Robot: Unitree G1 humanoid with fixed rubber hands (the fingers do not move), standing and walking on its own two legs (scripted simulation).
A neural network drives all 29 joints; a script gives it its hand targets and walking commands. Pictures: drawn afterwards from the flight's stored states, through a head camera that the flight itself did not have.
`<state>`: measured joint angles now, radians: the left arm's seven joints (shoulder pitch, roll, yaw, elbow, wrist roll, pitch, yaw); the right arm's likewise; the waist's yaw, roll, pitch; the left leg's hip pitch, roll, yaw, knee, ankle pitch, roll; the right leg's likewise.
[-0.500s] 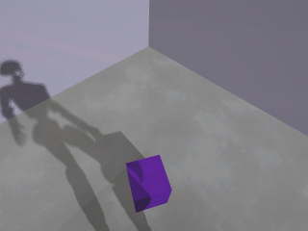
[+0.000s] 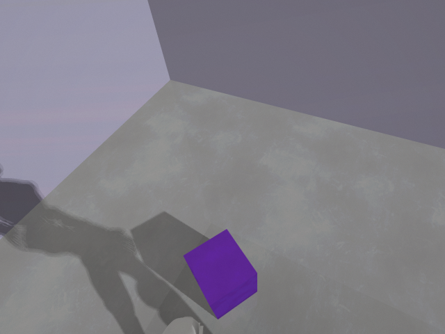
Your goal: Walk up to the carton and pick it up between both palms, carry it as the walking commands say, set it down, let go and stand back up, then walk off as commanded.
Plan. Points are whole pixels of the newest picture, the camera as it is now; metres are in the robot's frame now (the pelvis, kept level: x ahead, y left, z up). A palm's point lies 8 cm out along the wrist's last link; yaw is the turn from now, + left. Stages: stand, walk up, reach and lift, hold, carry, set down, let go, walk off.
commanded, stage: walk off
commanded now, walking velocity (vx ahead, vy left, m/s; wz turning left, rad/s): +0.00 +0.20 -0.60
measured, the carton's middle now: (222, 274) +0.43 +0.10 -0.66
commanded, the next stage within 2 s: none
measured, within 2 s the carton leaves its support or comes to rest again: neither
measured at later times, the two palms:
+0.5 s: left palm (56, 307) +0.19 +0.39 -0.13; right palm out of the picture +0.06 -0.13 -0.12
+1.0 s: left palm (45, 258) +0.27 +0.42 -0.07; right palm out of the picture +0.04 -0.09 -0.13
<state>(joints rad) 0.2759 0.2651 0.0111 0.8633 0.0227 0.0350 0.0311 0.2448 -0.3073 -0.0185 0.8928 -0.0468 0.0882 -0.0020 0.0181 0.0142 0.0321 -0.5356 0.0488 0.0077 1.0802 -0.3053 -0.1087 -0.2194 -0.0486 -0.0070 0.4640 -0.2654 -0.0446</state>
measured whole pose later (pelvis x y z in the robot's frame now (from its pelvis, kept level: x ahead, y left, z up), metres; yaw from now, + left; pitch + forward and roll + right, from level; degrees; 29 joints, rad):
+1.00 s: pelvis +0.08 +0.19 +0.00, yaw -33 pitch +3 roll +6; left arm 0.34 0.31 0.05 0.77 0.03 0.03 0.03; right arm 0.20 -0.32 -0.04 0.75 -0.04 0.11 0.03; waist 0.05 0.01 0.03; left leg -0.56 0.06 -0.03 1.00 -0.24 -0.13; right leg -0.26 -0.07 0.14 0.44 -0.24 -0.01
